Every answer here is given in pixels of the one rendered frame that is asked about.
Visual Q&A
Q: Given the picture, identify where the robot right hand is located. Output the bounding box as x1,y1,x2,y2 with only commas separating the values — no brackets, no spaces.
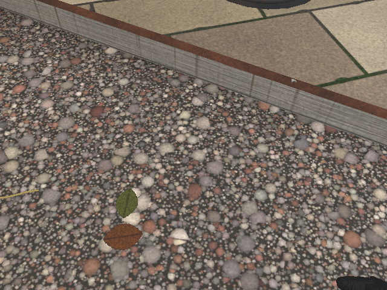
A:
336,276,387,290

